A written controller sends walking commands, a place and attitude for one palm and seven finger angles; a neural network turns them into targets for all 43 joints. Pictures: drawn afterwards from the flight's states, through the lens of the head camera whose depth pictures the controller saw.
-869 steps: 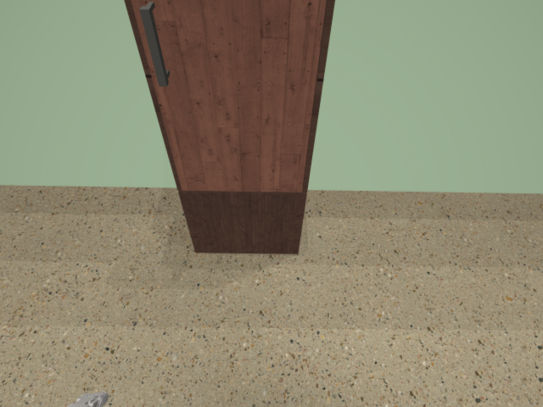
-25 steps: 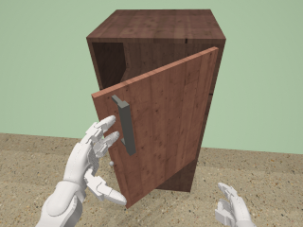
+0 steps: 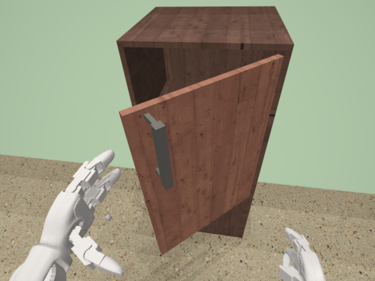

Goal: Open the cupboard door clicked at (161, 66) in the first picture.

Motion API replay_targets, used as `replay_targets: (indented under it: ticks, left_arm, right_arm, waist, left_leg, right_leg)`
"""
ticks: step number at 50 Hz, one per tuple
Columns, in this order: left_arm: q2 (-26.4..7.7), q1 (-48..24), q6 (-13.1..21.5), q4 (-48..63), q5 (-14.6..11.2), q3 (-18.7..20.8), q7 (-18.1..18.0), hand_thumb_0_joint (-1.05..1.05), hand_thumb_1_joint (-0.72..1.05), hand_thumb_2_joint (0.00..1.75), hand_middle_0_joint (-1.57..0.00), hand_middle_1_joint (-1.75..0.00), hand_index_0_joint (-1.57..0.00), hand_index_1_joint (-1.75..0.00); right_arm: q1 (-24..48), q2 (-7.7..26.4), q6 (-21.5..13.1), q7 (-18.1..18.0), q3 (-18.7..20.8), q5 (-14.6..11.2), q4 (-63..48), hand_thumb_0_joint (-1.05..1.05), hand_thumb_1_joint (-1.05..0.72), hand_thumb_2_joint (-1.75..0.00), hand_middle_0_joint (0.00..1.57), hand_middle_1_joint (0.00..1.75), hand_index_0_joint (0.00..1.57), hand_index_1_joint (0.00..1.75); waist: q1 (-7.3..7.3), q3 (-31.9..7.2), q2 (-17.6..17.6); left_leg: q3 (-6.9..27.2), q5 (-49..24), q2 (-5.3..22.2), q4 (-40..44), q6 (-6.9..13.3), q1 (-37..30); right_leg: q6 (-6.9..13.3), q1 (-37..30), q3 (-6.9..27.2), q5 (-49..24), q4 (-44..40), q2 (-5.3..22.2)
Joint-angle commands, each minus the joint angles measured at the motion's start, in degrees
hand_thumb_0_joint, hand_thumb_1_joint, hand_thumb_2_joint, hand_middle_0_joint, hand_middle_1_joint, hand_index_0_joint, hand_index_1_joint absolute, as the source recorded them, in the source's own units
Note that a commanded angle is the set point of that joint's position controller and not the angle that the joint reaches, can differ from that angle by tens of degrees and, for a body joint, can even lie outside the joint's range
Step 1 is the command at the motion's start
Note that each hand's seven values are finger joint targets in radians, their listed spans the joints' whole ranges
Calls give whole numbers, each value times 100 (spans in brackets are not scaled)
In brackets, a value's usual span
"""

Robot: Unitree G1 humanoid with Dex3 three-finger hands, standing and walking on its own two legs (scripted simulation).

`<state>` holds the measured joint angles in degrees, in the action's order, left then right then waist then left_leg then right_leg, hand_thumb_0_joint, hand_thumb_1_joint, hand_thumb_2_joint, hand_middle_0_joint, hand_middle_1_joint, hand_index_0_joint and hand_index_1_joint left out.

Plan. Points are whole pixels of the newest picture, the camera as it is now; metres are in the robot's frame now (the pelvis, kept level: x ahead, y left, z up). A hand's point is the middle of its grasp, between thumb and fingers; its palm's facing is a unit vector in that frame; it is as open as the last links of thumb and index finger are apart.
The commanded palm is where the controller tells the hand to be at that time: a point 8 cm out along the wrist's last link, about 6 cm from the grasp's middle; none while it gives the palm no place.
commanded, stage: draw the hand back to the body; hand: left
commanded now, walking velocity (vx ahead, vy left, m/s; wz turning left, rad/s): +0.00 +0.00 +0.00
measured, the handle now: (158, 153) +0.31 +0.09 +0.16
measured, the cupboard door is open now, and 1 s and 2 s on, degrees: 43 43 43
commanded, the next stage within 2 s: step back with the hand held close in 1.54 s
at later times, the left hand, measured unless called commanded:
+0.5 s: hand (76, 213) +0.18 +0.20 +0.15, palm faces +0.00 -0.99 -0.13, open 16.1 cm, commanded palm +0.14 +0.26 +0.17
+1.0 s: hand (53, 192) +0.21 +0.26 +0.16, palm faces +0.33 -0.86 -0.38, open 11.0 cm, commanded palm +0.16 +0.31 +0.18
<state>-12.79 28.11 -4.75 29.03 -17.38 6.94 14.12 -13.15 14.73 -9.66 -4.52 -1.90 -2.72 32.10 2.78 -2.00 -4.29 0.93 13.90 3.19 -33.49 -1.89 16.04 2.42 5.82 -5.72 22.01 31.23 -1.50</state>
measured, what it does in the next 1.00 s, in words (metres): stands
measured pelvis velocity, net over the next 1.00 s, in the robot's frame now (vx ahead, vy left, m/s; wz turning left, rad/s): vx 0.01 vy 0.03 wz -0.05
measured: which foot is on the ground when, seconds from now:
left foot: down 0.00-1.00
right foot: down 0.00-1.00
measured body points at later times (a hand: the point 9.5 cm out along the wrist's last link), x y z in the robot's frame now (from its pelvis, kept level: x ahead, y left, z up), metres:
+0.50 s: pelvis -0.01 +0.02 +0.00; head -0.04 +0.01 +0.45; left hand +0.17 +0.26 +0.16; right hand +0.19 -0.19 -0.05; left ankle +0.05 +0.15 -0.73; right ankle -0.05 -0.08 -0.73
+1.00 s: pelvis +0.01 +0.03 +0.01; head +0.00 +0.02 +0.46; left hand +0.19 +0.31 +0.18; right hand +0.18 -0.20 -0.08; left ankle +0.05 +0.15 -0.73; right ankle -0.05 -0.08 -0.73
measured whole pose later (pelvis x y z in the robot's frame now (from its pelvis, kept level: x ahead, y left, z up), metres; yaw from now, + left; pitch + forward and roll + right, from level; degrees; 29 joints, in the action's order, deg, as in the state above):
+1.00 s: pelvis +0.01 +0.03 +0.01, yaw -3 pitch -4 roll +0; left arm -18.9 28.9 5.2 24.4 -3.5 14.6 -6.6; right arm -11.2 12.5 -4.9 -4.6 -1.3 -0.1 36.2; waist 3.1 2.4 -3.0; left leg -3.3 11.1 1.6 -24.8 0.2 9.4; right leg -0.1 0.1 -1.9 17.0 21.4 0.4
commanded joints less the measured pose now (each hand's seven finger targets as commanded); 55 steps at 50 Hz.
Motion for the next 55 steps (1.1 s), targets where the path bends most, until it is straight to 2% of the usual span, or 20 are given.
replay_targets:
  ticks: [1,5,6,9,11,14,18,21,23,24,25,26,27,31,32,35,36,39,41,55]
  left_arm:
    - [-948,-679,346,1150,-9,755,-162,0,-50,30,-15,-30,-15,-30]
    - [-793,-742,245,1230,-86,743,-139,0,-50,30,-15,-30,-15,-30]
    - [-962,-797,234,1229,-70,844,-150,0,-50,30,-15,-30,-15,-30]
    - [-718,-767,185,1375,-143,613,-53,0,-50,30,-15,-30,-15,-30]
    - [-896,-726,118,1309,-116,724,-49,0,-50,30,-15,-30,-15,-30]
    - [-796,-820,45,1335,-120,674,-24,0,-50,30,-15,-30,-15,-30]
    - [-941,-906,-2,1285,-110,873,-102,0,-50,30,-15,-30,-15,-30]
    - [-1113,-982,22,1342,-114,1023,-89,0,-40,34,-15,-30,-15,-30]
    - [-986,-941,21,1364,-156,936,-33,0,-32,37,-16,-30,-16,-30]
    - [-1444,-1070,542,1842,768,863,-913,0,-29,39,-16,-30,-16,-30]
    - [-1039,-472,644,1300,856,719,-1268,0,-26,40,-16,-30,-16,-30]
    - [-1124,-416,750,1268,1001,729,-1497,0,-22,42,-16,-30,-16,-30]
    - [-932,-345,846,1280,1091,572,-1621,0,-18,43,-16,-30,-16,-30]
    - [-1301,-513,1135,1206,1340,818,-1985,0,-5,50,-17,-30,-17,-30]
    - [-1174,-588,1197,1261,1353,751,-2021,0,-1,51,-17,-30,-17,-30]
    - [-1254,-441,1314,1191,1398,887,-2104,0,9,55,-17,-30,-17,-30]
    - [-1368,-395,1315,1061,1412,979,-2130,0,13,57,-17,-30,-17,-30]
    - [-1271,-460,1364,1049,1408,964,-2148,0,23,62,-18,-30,-18,-30]
    - [-1466,-436,1382,955,1419,1170,-2186,0,31,64,-18,-30,-18,-30]
    - [-1740,-473,1359,579,1332,1806,-2187,0,80,86,-20,-30,-20,-30]
  right_arm:
    - [943,459,-461,-27,172,12,-1020,0,-90,-90,20,30,20,30]
    - [986,419,-439,-31,117,4,-1085,0,-90,-90,20,30,20,30]
    - [1001,446,-443,-29,127,-15,-1050,0,-90,-90,20,30,20,30]
    - [1010,449,-481,-8,86,-30,-1113,0,-90,-90,20,30,20,30]
    - [992,489,-501,-13,100,-27,-1068,0,-90,-90,20,30,20,30]
    - [1009,489,-478,-13,72,-39,-1087,0,-90,-90,20,30,20,30]
    - [1023,487,-460,-50,72,-35,-1073,0,-90,-90,20,30,20,30]
    - [1024,521,-465,-60,81,-37,-1023,0,-90,-90,20,30,20,30]
    - [1039,502,-479,-53,57,-53,-1052,0,-90,-90,20,30,20,30]
    - [1176,334,-452,-116,-6,76,-1083,0,-90,-90,20,30,20,30]
    - [1065,310,-424,-157,16,145,-967,0,-90,-90,20,30,20,30]
    - [1016,381,-367,-140,46,175,-894,0,-90,-90,20,30,20,30]
    - [1017,342,-300,-127,55,195,-901,0,-90,-90,20,30,20,30]
    - [974,399,-159,-118,128,268,-760,0,-90,-90,20,30,20,30]
    - [994,367,-137,-109,130,278,-768,0,-90,-90,20,30,20,30]
    - [1002,375,-89,-101,178,290,-701,0,-90,-90,20,30,20,30]
    - [1016,407,-67,-110,193,285,-666,0,-90,-90,20,30,20,30]
    - [1041,405,-12,-86,210,280,-641,0,-90,-90,20,30,20,30]
    - [1027,437,7,-83,239,274,-610,0,-90,-90,20,30,20,30]
    - [953,435,247,-45,338,244,-557,0,-90,-90,20,30,20,30]
  waist:
    - [64,-175,563]
    - [65,-301,353]
    - [73,-316,268]
    - [39,-306,228]
    - [47,-303,237]
    - [25,-165,250]
    - [42,-200,227]
    - [45,-314,51]
    - [20,-268,1]
    - [160,205,50]
    - [56,494,174]
    - [80,479,490]
    - [24,374,319]
    - [31,133,46]
    - [9,90,44]
    - [40,-59,-3]
    - [56,-26,159]
    - [32,14,151]
    - [66,-41,192]
    - [103,-170,95]
  left_leg:
    - [-29,-726,-365,168,375,-852]
    - [-56,-821,-361,277,366,-965]
    - [-58,-859,-340,287,364,-978]
    - [-31,-797,-338,380,354,-1013]
    - [-22,-821,-326,367,363,-1010]
    - [5,-621,-321,470,343,-959]
    - [46,-458,-308,553,336,-986]
    - [51,-530,-308,561,330,-1051]
    - [54,-534,-307,599,318,-1063]
    - [71,-274,-338,696,298,-897]
    - [-4,-100,-305,722,267,-916]
    - [44,7,-266,796,263,-893]
    - [-20,-60,-254,840,281,-1037]
    - [-76,-185,-219,1001,278,-1301]
    - [-45,-208,-217,1059,276,-1328]
    - [-83,-508,-194,1082,290,-1502]
    - [-84,-521,-176,1111,290,-1480]
    - [-68,-705,-166,1147,283,-1539]
    - [-69,-738,-164,1172,285,-1542]
    - [-228,-1619,-181,1038,296,-1666]
  right_leg:
    - [-326,1147,446,-1563,-886,177]
    - [-304,1068,305,-1647,-826,119]
    - [-279,1018,307,-1704,-813,118]
    - [-277,1054,190,-1607,-780,54]
    - [-265,1052,211,-1648,-792,53]
    - [-263,1151,127,-1318,-820,15]
    - [-237,1163,110,-985,-871,4]
    - [-205,1075,122,-1068,-872,8]
    - [-212,1094,77,-1081,-853,-12]
    - [-183,1201,346,-774,-1236,27]
    - [-169,1370,360,-546,-1402,88]
    - [-152,1240,348,-423,-1456,90]
    - [-163,1180,374,-475,-1451,117]
    - [-141,866,405,-585,-1513,147]
    - [-140,811,390,-592,-1498,154]
    - [-130,655,393,-857,-1496,153]
    - [-137,592,391,-887,-1514,159]
    - [-142,563,366,-1064,-1485,133]
    - [-135,462,373,-1108,-1484,138]
    - [-165,265,390,-2110,-1408,145]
